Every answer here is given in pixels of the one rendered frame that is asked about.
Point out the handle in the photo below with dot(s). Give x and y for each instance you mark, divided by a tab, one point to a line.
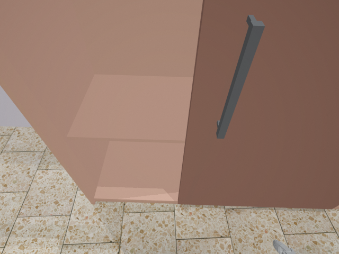
248	51

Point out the robot right hand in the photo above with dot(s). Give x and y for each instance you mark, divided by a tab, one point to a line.
282	248

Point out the wardrobe door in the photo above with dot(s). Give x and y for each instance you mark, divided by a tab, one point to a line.
281	148

